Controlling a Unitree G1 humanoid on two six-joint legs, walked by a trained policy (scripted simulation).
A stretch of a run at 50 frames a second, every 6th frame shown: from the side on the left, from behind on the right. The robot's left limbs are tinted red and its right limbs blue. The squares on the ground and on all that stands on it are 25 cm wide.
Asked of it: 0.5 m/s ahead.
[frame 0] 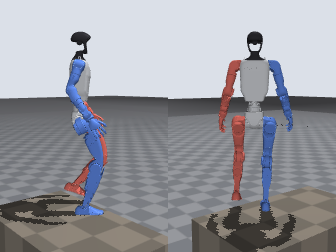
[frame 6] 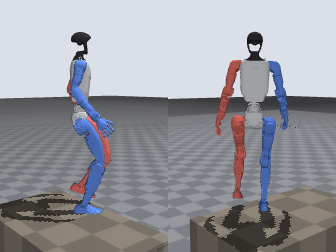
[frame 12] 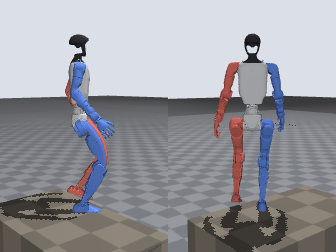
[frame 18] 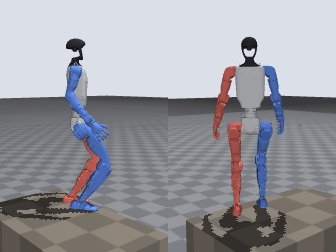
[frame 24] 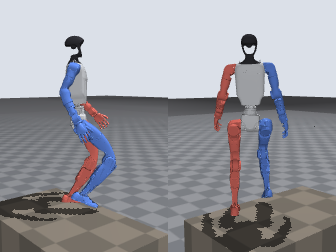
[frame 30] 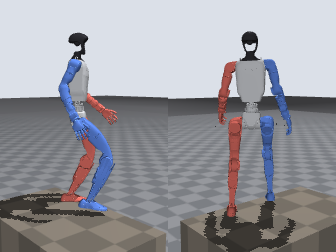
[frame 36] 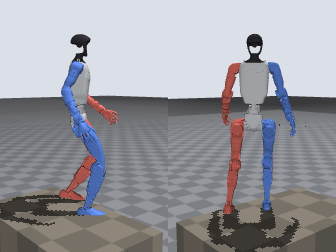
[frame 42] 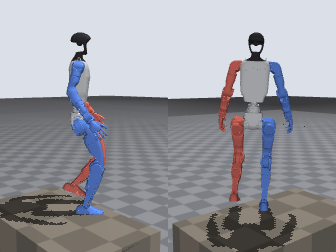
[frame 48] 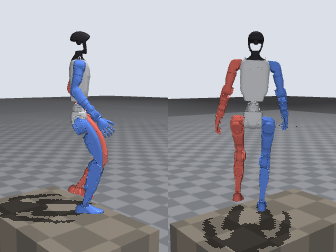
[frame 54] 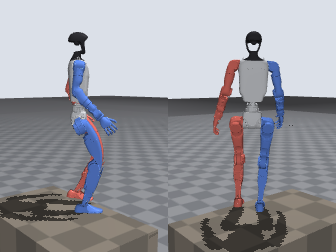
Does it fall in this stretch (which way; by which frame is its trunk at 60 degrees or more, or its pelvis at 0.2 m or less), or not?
no
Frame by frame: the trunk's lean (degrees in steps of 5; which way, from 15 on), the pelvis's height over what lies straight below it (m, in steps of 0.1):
0: 0, 0.8
6: 0, 0.8
12: 0, 0.7
18: 5, 0.7
24: 5, 0.7
30: 0, 0.8
36: 0, 0.7
42: 5, 0.8
48: 0, 0.8
54: 0, 0.8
